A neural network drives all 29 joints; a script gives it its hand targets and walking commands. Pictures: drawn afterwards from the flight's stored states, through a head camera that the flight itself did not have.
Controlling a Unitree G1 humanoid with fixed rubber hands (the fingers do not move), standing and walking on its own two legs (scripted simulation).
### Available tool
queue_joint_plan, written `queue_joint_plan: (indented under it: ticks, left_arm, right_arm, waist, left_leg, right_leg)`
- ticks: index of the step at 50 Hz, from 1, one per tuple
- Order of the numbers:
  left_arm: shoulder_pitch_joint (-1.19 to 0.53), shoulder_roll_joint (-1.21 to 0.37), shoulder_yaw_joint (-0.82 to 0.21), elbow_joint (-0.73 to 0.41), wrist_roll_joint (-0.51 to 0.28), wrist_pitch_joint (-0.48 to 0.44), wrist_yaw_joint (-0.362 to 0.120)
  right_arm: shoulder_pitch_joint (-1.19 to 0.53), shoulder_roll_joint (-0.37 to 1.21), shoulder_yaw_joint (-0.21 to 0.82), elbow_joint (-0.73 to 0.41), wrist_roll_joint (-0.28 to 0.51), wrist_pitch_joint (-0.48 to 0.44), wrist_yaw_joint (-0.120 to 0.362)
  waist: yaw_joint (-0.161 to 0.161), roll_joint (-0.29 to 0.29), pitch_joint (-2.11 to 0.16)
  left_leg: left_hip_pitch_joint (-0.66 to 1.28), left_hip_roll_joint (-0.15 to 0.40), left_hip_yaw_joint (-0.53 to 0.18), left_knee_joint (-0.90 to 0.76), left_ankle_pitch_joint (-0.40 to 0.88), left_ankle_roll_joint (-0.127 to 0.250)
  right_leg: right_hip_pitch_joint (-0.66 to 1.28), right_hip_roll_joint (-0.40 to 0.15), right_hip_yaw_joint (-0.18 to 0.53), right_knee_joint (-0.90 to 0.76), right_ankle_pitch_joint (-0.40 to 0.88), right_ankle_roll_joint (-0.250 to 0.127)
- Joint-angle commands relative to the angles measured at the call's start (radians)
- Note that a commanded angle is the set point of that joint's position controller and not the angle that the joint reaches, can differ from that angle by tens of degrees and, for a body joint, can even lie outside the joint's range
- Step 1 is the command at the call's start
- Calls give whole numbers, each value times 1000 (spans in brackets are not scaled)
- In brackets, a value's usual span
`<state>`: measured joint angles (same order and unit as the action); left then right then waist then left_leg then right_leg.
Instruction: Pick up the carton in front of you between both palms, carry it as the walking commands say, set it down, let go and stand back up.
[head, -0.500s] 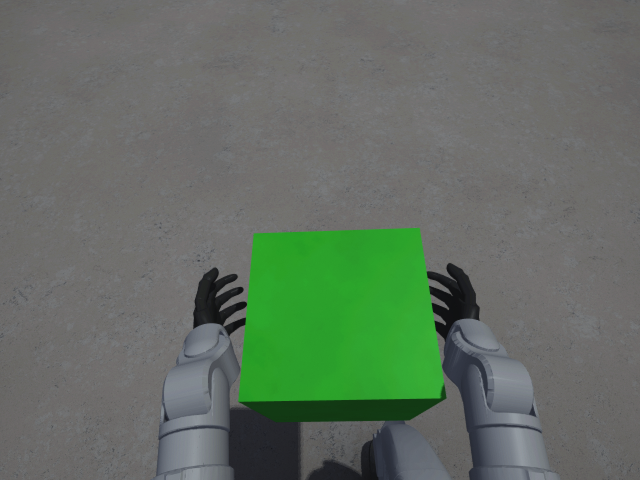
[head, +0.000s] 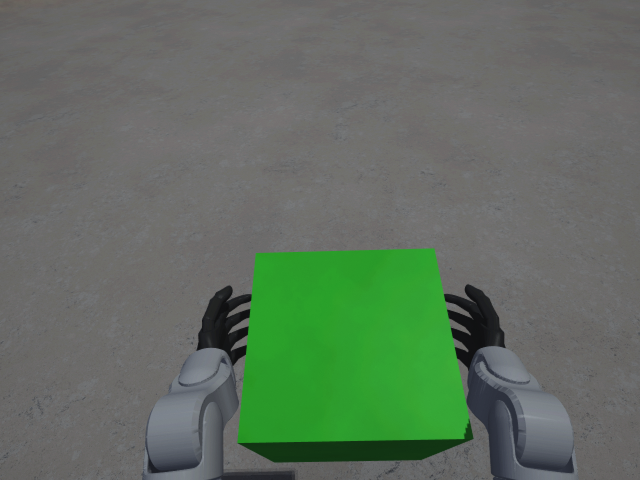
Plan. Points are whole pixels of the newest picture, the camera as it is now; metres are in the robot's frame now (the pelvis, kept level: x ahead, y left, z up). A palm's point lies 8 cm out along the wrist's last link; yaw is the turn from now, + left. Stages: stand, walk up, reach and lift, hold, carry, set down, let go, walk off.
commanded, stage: carry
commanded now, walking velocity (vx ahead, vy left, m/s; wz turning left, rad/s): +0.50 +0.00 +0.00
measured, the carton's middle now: (346, 366) +0.28 +0.00 +0.01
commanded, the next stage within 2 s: none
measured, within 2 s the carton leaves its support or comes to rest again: neither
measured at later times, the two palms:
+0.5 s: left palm (256, 206) +0.52 +0.15 +0.09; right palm (443, 208) +0.51 -0.15 +0.08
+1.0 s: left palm (281, 115) +0.83 +0.14 +0.10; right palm (420, 112) +0.82 -0.16 +0.09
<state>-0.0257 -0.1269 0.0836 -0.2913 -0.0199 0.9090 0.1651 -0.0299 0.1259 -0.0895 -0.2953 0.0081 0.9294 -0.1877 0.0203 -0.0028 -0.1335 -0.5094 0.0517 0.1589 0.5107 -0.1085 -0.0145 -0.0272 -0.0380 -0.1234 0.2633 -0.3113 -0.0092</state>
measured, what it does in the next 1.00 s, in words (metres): walks ahead: left foot, then right foot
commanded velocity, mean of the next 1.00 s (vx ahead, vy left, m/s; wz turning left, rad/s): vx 0.50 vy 0.00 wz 0.00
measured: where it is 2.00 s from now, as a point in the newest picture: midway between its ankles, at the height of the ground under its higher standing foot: (342, 252)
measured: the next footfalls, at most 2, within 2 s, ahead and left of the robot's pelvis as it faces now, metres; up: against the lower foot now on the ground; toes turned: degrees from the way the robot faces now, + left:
left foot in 0.06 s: +0.19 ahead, +0.11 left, +0.00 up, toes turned +10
right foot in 0.54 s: +0.51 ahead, -0.12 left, +0.00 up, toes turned -13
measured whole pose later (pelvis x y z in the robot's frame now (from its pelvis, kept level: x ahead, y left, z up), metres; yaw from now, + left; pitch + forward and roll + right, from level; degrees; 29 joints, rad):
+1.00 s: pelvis +0.61 -0.01 +0.00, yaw -1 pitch +3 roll +0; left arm 0.09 -0.14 0.03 -0.54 0.00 1.12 0.14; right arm 0.11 0.14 -0.03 -0.58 -0.01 1.15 -0.16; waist 0.01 0.01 -0.15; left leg -0.54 0.11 0.17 0.54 -0.05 0.00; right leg 0.05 -0.04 -0.21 0.21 -0.31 0.02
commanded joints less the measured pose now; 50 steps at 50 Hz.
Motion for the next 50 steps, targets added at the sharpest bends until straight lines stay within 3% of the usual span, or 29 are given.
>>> queue_joint_plan:
  ticks: [1, 2, 3, 4, 5, 6, 7, 8, 9, 10, 12, 16, 19, 23, 25, 27, 28, 29, 30, 31, 32, 33, 34, 35, 38, 42, 46, 50]
  left_arm:
    - [-254, -654, -540, -185, -136, 67, -19]
    - [-234, -645, -550, -214, -138, 86, -20]
    - [-218, -627, -558, -239, -138, 104, -21]
    - [-206, -616, -574, -284, -146, 125, -23]
    - [-203, -600, -590, -326, -157, 142, -28]
    - [-225, -615, -605, -331, -161, 153, -34]
    - [-227, -635, -602, -326, -157, 160, -40]
    - [-230, -659, -601, -317, -152, 162, -45]
    - [-229, -682, -600, -303, -146, 161, -50]
    - [-219, -695, -599, -293, -139, 161, -53]
    - [-192, -700, -595, -278, -120, 163, -52]
    - [-158, -672, -578, -272, -97, 177, -39]
    - [-162, -639, -579, -294, -103, 192, -30]
    - [-203, -567, -561, -292, -112, 211, -14]
    - [-209, -552, -549, -286, -117, 215, -9]
    - [-185, -556, -536, -269, -119, 215, -8]
    - [-165, -559, -528, -266, -116, 214, -8]
    - [-184, -558, -527, -266, -120, 212, -7]
    - [-154, -596, -537, -265, -135, 209, -14]
    - [-177, -633, -545, -294, -146, 205, -28]
    - [-193, -684, -564, -301, -153, 196, -43]
    - [-219, -721, -582, -314, -158, 185, -57]
    - [-237, -745, -599, -322, -161, 175, -70]
    - [-244, -763, -613, -327, -167, 168, -81]
    - [-206, -747, -626, -333, -171, 162, -101]
    - [-182, -681, -613, -347, -169, 172, -92]
    - [-163, -593, -570, -336, -143, 198, -55]
    - [-174, -539, -543, -324, -123, 229, -20]
  right_arm:
    - [-292, 669, 562, -192, 140, 44, 17]
    - [-258, 660, 558, -210, 140, 64, 22]
    - [-210, 650, 554, -222, 135, 83, 25]
    - [-187, 625, 547, -242, 130, 99, 26]
    - [-174, 641, 560, -258, 144, 109, 29]
    - [-191, 655, 563, -283, 151, 119, 37]
    - [-213, 673, 578, -299, 157, 124, 46]
    - [-236, 686, 591, -309, 159, 126, 56]
    - [-256, 695, 606, -319, 165, 127, 65]
    - [-263, 699, 616, -323, 171, 129, 73]
    - [-240, 688, 624, -316, 179, 135, 84]
    - [-197, 636, 614, -309, 172, 149, 83]
    - [-177, 603, 593, -316, 157, 161, 69]
    - [-197, 549, 557, -297, 132, 179, 38]
    - [-212, 546, 555, -299, 131, 185, 28]
    - [-225, 553, 562, -304, 133, 190, 23]
    - [-227, 546, 565, -305, 136, 192, 21]
    - [-222, 558, 585, -336, 145, 196, 23]
    - [-233, 564, 601, -363, 158, 198, 29]
    - [-236, 623, 613, -345, 162, 193, 37]
    - [-245, 677, 615, -338, 159, 184, 48]
    - [-250, 723, 619, -327, 155, 173, 59]
    - [-248, 757, 622, -320, 149, 162, 68]
    - [-239, 775, 627, -318, 140, 153, 74]
    - [-196, 772, 631, -319, 115, 139, 75]
    - [-186, 716, 625, -343, 113, 148, 60]
    - [-195, 623, 607, -356, 125, 179, 40]
    - [-209, 547, 577, -354, 134, 210, 28]
  waist:
    - [-7, -140, -124]
    - [-16, -100, -166]
    - [-35, -35, -216]
    - [-41, 209, -274]
    - [-43, 318, -255]
    - [-39, 241, -221]
    - [-37, 153, -199]
    - [-31, 59, -169]
    - [-26, 36, -146]
    - [-27, 63, -132]
    - [-28, 112, -105]
    - [-31, 115, -51]
    - [-34, 131, -11]
    - [-37, 155, 43]
    - [-33, 161, 29]
    - [-6, 101, -69]
    - [15, 14, -149]
    - [15, -257, -260]
    - [5, -320, -243]
    - [3, -242, -237]
    - [1, -146, -234]
    - [-5, -67, -212]
    - [-9, -55, -198]
    - [-9, -78, -194]
    - [-9, -124, -151]
    - [-8, -125, -76]
    - [-3, -135, -15]
    - [-5, -152, 29]
  left_leg:
    - [177, -49, 85, -111, 45, 23]
    - [352, -61, 103, -100, -2, 34]
    - [547, 32, -25, -104, -78, 57]
    - [725, 312, -483, -205, -185, 174]
    - [788, 409, -694, -289, -145, 256]
    - [716, 392, -626, -284, -53, 262]
    - [642, 362, -531, -279, 7, 247]
    - [550, 337, -441, -298, -13, 205]
    - [467, 307, -358, -333, -72, 166]
    - [424, 277, -291, -363, -121, 142]
    - [399, 246, -206, -411, -161, 137]
    - [437, 217, -123, -432, -76, 139]
    - [471, 200, -73, -415, 26, 130]
    - [527, 205, -47, -371, 122, 120]
    - [545, 207, -26, -292, 234, 104]
    - [462, 148, 66, -12, 418, 59]
    - [315, 113, 71, 216, 271, 31]
    - [14, -9, 40, 557, -2, -26]
    - [-132, -60, -60, 719, -345, -17]
    - [-162, 6, -136, 801, -343, 17]
    - [-158, 43, -147, 801, -299, 33]
    - [-130, 81, -158, 734, -233, 38]
    - [-89, 99, -158, 659, -188, 36]
    - [-67, 91, -132, 613, -153, 31]
    - [-77, 89, -87, 453, -87, 8]
    - [-114, 78, -31, 212, 10, -10]
    - [-98, 53, 15, 73, 73, 2]
    - [-20, 43, 43, -14, 46, 27]
  right_leg:
    - [42, -179, 20, 115, 601, -56]
    - [-45, -147, -30, 240, 606, -37]
    - [-203, -122, -55, 417, 459, -7]
    - [-458, -25, -65, 726, 175, 40]
    - [-675, 41, 5, 893, -142, 33]
    - [-707, -21, 85, 995, -152, 7]
    - [-698, -54, 109, 1015, -122, -7]
    - [-665, -93, 128, 961, -59, -10]
    - [-622, -116, 129, 877, -9, -7]
    - [-592, -107, 103, 810, 33, -1]
    - [-572, -94, 62, 691, 90, 20]
    - [-592, -84, 6, 449, 211, 42]
    - [-588, -69, -32, 354, 280, 36]
    - [-567, -57, -53, 266, 281, 9]
    - [-481, -38, -85, 233, 245, -10]
    - [-173, 43, -163, 178, 163, -20]
    - [39, -62, -16, 154, 93, -33]
    - [279, -354, 487, 35, -73, -170]
    - [283, -407, 647, -70, 86, -210]
    - [244, -389, 524, -36, 212, -197]
    - [181, -361, 424, -13, 287, -174]
    - [98, -335, 336, -27, 279, -138]
    - [27, -309, 266, -58, 215, -104]
    - [-6, -291, 217, -80, 175, -91]
    - [-35, -266, 135, -150, 89, -102]
    - [-1, -237, 61, -171, 150, -109]
    - [33, -224, 8, -146, 250, -103]
    - [65, -236, -16, -78, 322, -81]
